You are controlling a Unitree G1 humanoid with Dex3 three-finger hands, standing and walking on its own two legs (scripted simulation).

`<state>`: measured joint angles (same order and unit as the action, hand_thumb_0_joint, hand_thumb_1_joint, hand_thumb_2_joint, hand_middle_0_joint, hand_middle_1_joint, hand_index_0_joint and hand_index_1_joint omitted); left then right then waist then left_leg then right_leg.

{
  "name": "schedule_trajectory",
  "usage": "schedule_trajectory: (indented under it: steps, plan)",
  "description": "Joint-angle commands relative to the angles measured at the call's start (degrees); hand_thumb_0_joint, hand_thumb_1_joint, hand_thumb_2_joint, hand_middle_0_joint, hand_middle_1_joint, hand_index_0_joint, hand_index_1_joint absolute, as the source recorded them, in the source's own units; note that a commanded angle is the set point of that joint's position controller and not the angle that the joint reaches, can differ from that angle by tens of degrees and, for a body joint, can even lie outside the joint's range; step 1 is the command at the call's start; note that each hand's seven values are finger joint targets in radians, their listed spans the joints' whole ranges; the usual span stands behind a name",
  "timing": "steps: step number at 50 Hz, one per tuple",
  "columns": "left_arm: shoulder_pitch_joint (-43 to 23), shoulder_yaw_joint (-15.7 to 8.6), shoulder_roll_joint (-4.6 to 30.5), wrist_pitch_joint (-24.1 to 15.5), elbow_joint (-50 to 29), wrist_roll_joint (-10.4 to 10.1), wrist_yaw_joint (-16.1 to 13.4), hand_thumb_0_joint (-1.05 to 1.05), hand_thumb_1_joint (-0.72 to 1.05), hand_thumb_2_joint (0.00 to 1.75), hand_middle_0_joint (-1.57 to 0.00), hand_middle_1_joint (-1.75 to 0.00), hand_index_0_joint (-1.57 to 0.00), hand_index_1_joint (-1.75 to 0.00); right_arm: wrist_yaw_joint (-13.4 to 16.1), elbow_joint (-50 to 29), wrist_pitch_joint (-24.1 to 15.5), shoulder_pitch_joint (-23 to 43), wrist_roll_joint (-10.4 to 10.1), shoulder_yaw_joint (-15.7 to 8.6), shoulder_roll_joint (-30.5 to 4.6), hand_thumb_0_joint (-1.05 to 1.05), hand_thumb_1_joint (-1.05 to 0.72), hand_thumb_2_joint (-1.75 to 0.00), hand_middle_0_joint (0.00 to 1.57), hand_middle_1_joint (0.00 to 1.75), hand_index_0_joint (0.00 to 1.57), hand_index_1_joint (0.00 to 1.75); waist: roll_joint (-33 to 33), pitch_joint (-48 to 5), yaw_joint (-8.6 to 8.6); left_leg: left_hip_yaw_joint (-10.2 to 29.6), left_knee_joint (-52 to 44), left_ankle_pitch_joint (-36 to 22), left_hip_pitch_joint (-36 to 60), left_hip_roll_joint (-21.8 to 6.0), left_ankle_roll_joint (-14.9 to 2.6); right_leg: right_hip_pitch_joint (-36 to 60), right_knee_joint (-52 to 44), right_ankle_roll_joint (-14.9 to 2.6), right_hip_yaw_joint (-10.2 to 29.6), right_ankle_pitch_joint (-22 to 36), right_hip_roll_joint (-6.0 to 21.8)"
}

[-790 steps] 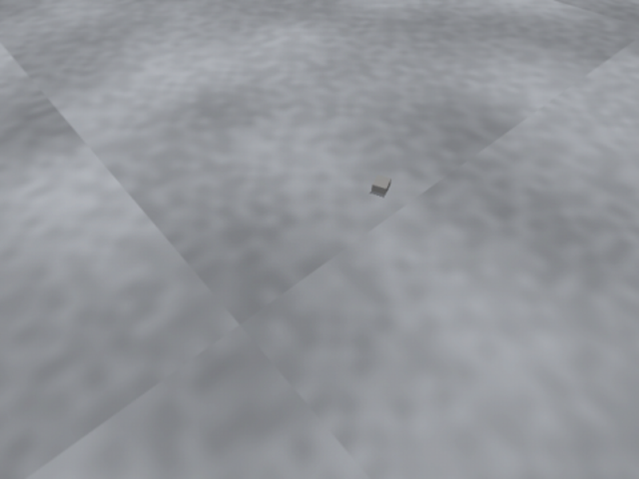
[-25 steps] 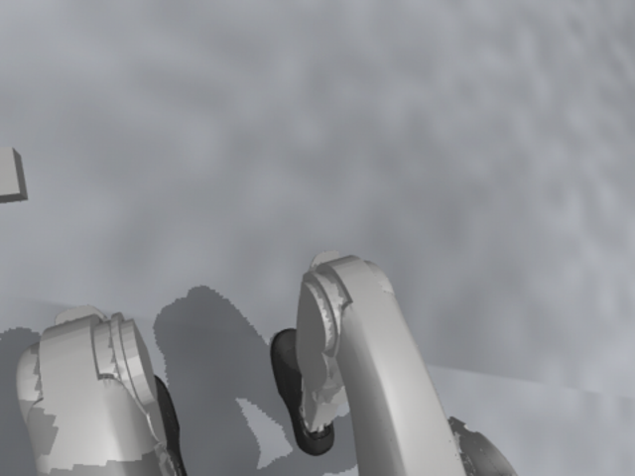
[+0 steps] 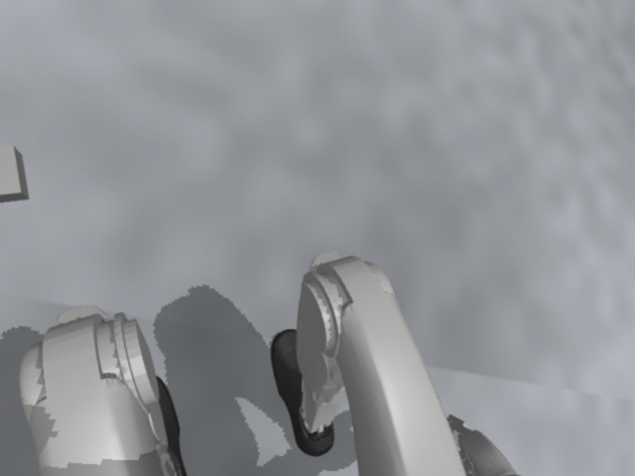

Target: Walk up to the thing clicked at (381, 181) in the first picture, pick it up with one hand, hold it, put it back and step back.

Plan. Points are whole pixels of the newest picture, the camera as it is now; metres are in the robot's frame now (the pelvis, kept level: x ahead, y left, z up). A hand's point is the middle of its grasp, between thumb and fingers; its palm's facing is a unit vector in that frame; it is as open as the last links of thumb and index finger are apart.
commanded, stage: rise first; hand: left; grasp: from above
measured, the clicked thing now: out of the picture +0.51 +0.32 -0.30
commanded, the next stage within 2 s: none
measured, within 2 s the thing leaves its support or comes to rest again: neither
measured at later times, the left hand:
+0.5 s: hand out of the picture +0.45 +0.35 -0.17, palm faces -0.48 -0.07 -0.87, open 12.8 cm
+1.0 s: hand out of the picture +0.46 +0.35 -0.18, palm faces -0.48 -0.07 -0.88, open 12.4 cm
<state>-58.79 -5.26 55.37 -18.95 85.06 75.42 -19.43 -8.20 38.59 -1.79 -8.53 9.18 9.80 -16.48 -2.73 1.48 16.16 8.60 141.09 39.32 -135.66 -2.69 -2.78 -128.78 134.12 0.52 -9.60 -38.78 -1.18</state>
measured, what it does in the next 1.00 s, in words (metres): stands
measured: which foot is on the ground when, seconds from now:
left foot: down 0.00-1.00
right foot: down 0.00-1.00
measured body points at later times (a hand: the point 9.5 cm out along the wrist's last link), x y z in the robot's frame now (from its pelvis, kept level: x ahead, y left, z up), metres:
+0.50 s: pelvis +0.00 +0.00 +0.00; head +0.25 +0.11 +0.36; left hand +0.47 +0.35 -0.12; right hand +0.06 -0.26 -0.08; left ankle +0.07 +0.12 -0.29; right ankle +0.10 -0.11 -0.29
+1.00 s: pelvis +0.00 +0.00 +0.00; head +0.25 +0.10 +0.36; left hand +0.48 +0.35 -0.13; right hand +0.05 -0.27 -0.09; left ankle +0.07 +0.12 -0.29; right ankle +0.10 -0.11 -0.29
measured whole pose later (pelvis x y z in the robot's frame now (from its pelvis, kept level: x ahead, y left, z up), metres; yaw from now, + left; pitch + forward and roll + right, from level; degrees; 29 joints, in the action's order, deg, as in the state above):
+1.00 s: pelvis +0.00 +0.00 +0.00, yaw +0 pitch +32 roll -11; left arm -58.8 -5.5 55.7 -19.1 85.2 75.4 -19.0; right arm -8.2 38.4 -2.1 -9.1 9.3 10.3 -16.7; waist -2.9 2.0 16.5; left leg 8.7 141.4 39.1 -135.7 -2.6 -2.6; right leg -129.0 134.4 0.4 -9.7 -38.5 -1.3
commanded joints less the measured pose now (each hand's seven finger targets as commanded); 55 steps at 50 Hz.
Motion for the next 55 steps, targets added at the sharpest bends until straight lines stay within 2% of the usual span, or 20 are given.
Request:
schedule_trajectory:
  steps: [1, 4, 5, 7, 11, 12, 17, 19, 20, 22, 26, 29, 32, 33, 34, 39, 43, 49, 54, 55]
  plan:
    - [-16.81, -1.52, 14.45, 0.12, -8.68, -1.43, -1.27, 0.0, -0.32, 0.84, -0.28, -0.77, -0.27, -0.78, 0.46, 0.12, 0.16, -12.12, 0.13, -5.02, -15.5, 0.0, -0.9, -0.9, 0.2, 0.3, 0.2, 0.3, 22.66, -38.74, 0.43, -2.5, -13.81, -11.92, 30.88, 1.15, 0.95, 18.17, -12.78, -2.25, -1.57, 13.59, -2.53]
    - [-15.85, -2.12, 15.22, -0.1, -8.34, -1.76, -1.15, 0.0, -0.32, 0.84, -0.28, -0.77, -0.27, -0.78, 0.43, -0.01, 0.16, -12.02, 0.0, -4.92, -15.68, 0.0, -0.9, -0.9, 0.2, 0.3, 0.2, 0.3, 22.81, -38.55, -0.25, -2.14, -14.02, -12.58, 31.96, 1.17, 1.09, 17.65, -12.37, -2.37, -1.63, 13.75, -2.46]
    - [-16.23, -2.07, 14.82, -0.21, -8.03, -1.54, -0.96, 0.0, -0.31, 0.83, -0.3, -0.75, -0.29, -0.76, 0.37, -0.03, 0.11, -12.47, 0.17, -5.07, -15.67, 0.0, -0.9, -0.9, 0.2, 0.3, 0.2, 0.3, 22.96, -38.48, 0.81, -2.14, -13.94, -12.41, 31.76, 1.2, 1.12, 18.14, -12.45, -2.23, -1.78, 13.62, -2.49]
    - [-16.48, -2.61, 16.14, -0.72, -9.75, -1.17, -1.04, 0.0, -0.3, 0.83, -0.3, -0.74, -0.29, -0.76, 0.46, -0.21, 0.27, -11.95, 0.11, -5.07, -15.76, 0.0, -0.9, -0.9, 0.2, 0.3, 0.2, 0.3, 23.65, -40.03, -0.28, -2.14, -14.01, -12.47, 32.6, 1.13, 1.19, 18.15, -12.46, -2.36, -1.8, 13.53, -2.55]
    - [-16.81, -2.73, 15.58, -0.76, -9.82, -0.84, -1.44, 0.0, -0.31, 0.82, -0.3, -0.74, -0.29, -0.76, 0.36, -0.26, 0.29, -12.07, 0.17, -5.09, -15.86, 0.0, -0.9, -0.9, 0.2, 0.3, 0.2, 0.3, 24.81, -38.59, 0.03, -1.9, -14.27, -12.71, 33.19, 1.23, 1.4, 16.57, -11.95, -2.59, -1.87, 13.56, -2.39]
    - [-16.37, -2.52, 15.21, -0.71, -10.13, -0.92, -1.55, 0.0, -0.3, 0.82, -0.31, -0.73, -0.29, -0.75, 0.43, -0.24, 0.34, -11.59, 0.07, -5.08, -15.77, 0.0, -0.9, -0.9, 0.2, 0.3, 0.2, 0.3, 25.8, -39.37, -0.65, -1.58, -14.81, -12.93, 34.64, 1.02, 1.6, 15.69, -11.71, -2.7, -2.04, 13.41, -2.45]
    - [-16.51, -1.58, 13.79, -0.44, -9.84, -0.58, -1.89, 0.0, -0.29, 0.81, -0.32, -0.71, -0.3, -0.73, 0.25, -0.26, 0.52, -11.61, 0.04, -5.05, -15.76, 0.0, -0.9, -0.9, 0.2, 0.3, 0.2, 0.3, 25.78, -38.91, 0.06, -1.21, -15.24, -13.31, 35.13, 0.96, 1.62, 15.03, -11.48, -2.67, -2.38, 13.9, -2.45]
    - [-15.89, -1.11, 12.49, -0.16, -7.59, -1.03, -1.71, 0.0, -0.3, 0.82, -0.32, -0.71, -0.3, -0.73, 0.17, -0.45, 0.37, -12.07, -0.03, -5.15, -15.97, 0.0, -0.9, -0.9, 0.2, 0.3, 0.2, 0.3, 23.86, -37.02, 1.17, -1.1, -15.05, -12.36, 33.44, 1.13, 1.44, 14.83, -11.76, -2.52, -2.33, 13.36, -2.31]
    - [-15.99, -0.99, 12.77, -0.17, -7.7, -1.09, -1.69, 0.0, -0.29, 0.82, -0.32, -0.72, -0.3, -0.74, 0.3, 0.0, 0.34, -11.74, -0.02, -5.08, -15.84, 0.0, -0.9, -0.9, 0.2, 0.3, 0.2, 0.3, 23.67, -36.86, 0.54, -1.49, -15.05, -11.4, 32.76, 1.17, 1.3, 14.65, -12.08, -2.53, -2.19, 12.71, -2.37]
    - [-16.91, -1.23, 13.65, -0.31, -7.44, -1.03, -1.88, 0.0, -0.28, 0.81, -0.33, -0.7, -0.31, -0.72, 0.39, -0.26, 0.13, -11.89, 0.05, -5.07, -15.93, 0.0, -0.9, -0.9, 0.2, 0.3, 0.2, 0.3, 23.16, -35.96, 0.78, -1.72, -15.0, -9.41, 31.14, 1.22, 1.27, 15.0, -12.56, -2.56, -2.08, 11.42, -2.37]
    - [-17.69, -1.9, 15.14, -0.57, -7.76, -0.66, -2.06, 0.0, -0.26, 0.79, -0.35, -0.69, -0.33, -0.71, 0.44, -0.28, -0.1, -11.67, 0.02, -4.81, -15.83, 0.0, -0.9, -0.9, 0.2, 0.3, 0.2, 0.3, 23.91, -37.4, 0.25, -1.74, -14.7, -10.28, 32.33, 1.26, 1.38, 15.11, -11.82, -2.69, -1.84, 11.86, -2.35]
    - [-18.16, -1.32, 14.34, -0.64, -6.6, -0.33, -2.05, 0.0, -0.26, 0.79, -0.35, -0.69, -0.33, -0.71, 0.47, -0.23, -0.28, -12.14, 0.22, -4.59, -15.82, 0.0, -0.9, -0.9, 0.2, 0.3, 0.2, 0.3, 22.1, -37.14, 1.77, -2.13, -13.61, -10.8, 31.26, 1.34, 1.02, 16.16, -12.38, -2.33, -1.77, 12.58, -2.46]
    - [-16.89, -1.42, 14.69, -0.6, -4.8, -0.46, -2.08, 0.0, -0.24, 0.78, -0.37, -0.66, -0.35, -0.68, 0.49, -0.04, -0.46, -12.27, 0.36, -4.44, -15.82, 0.0, -0.9, -0.9, 0.2, 0.3, 0.2, 0.3, 21.76, -36.3, 1.44, -2.62, -13.51, -10.61, 30.11, 1.34, 1.01, 17.25, -12.85, -2.26, -1.47, 12.44, -2.59]
    - [-18.06, -2.51, 16.65, -0.93, -7.13, -0.47, -2.41, 0.0, -0.23, 0.77, -0.37, -0.66, -0.35, -0.68, 0.58, -0.01, -0.34, -12.3, 0.43, -4.24, -15.96, 0.0, -0.89, -0.9, 0.2, 0.3, 0.2, 0.3, 22.88, -38.01, 0.76, -2.62, -13.74, -11.05, 30.37, 1.4, 1.15, 18.39, -12.69, -2.28, -1.71, 12.68, -2.54]
    - [-16.14, -2.1, 15.76, -0.62, -4.55, -0.31, -2.36, 0.0, -0.24, 0.77, -0.36, -0.67, -0.34, -0.69, 0.58, -0.2, -0.33, -12.06, 0.46, -4.21, -15.78, 0.0, -0.89, -0.9, 0.2, 0.3, 0.2, 0.3, 22.31, -37.52, 0.66, -2.5, -13.72, -10.77, 30.41, 1.42, 1.06, 17.71, -12.45, -2.34, -1.75, 12.45, -2.57]
    - [-17.62, -2.68, 17.09, -0.37, -8.4, -0.01, -2.06, 0.0, -0.23, 0.76, -0.36, -0.67, -0.35, -0.68, 0.66, -0.63, -0.57, -11.97, 0.28, -4.45, -16.36, 0.0, -0.9, -0.9, 0.2, 0.3, 0.2, 0.3, 26.0, -38.57, 0.16, -1.8, -14.81, -11.16, 33.87, 1.21, 1.56, 15.8, -11.56, -2.68, -2.06, 12.42, -2.34]
    - [-15.65, -2.75, 16.47, -0.14, -8.45, -1.0, -2.33, 0.0, -0.24, 0.77, -0.36, -0.66, -0.34, -0.68, 0.55, -0.76, -0.17, -11.7, 0.15, -4.51, -15.87, 0.0, -0.89, -0.9, 0.2, 0.3, 0.2, 0.3, 24.54, -40.4, -0.34, -2.42, -13.65, -13.24, 32.16, 1.2, 1.21, 18.24, -11.89, -2.46, -1.89, 14.48, -2.63]
    - [-15.5, -1.84, 14.99, 0.12, -6.37, -1.46, -1.18, 0.0, -0.21, 0.74, -0.38, -0.64, -0.37, -0.66, 0.48, -0.08, -0.18, -12.24, 0.06, -4.54, -15.91, 0.0, -0.89, -0.9, 0.2, 0.3, 0.2, 0.3, 21.98, -36.97, 0.96, -2.4, -13.14, -12.81, 30.45, 1.25, 0.85, 17.34, -12.33, -2.31, -1.74, 13.97, -2.6]
    - [-15.86, -1.7, 14.88, -0.82, -7.78, -1.3, -0.84, 0.0, -0.21, 0.74, -0.38, -0.65, -0.37, -0.66, 0.47, -0.23, -0.23, -11.93, 0.24, -4.76, -15.85, 0.0, -0.9, -0.9, 0.2, 0.3, 0.2, 0.3, 23.69, -37.2, 0.28, -1.89, -13.98, -10.85, 32.13, 1.13, 1.35, 16.09, -12.13, -2.67, -2.07, 11.96, -2.59]
    - [-17.09, -1.97, 14.94, -1.03, -8.62, -1.37, -0.87, 0.0, -0.21, 0.75, -0.38, -0.65, -0.36, -0.66, 0.49, -0.56, -0.26, -12.14, 0.39, -4.89, -16.31, 0.0, -0.89, -0.9, 0.2, 0.3, 0.2, 0.3, 23.39, -37.31, 0.98, -1.6, -13.92, -10.88, 32.42, 1.17, 1.43, 15.84, -12.21, -2.69, -2.35, 11.85, -2.49]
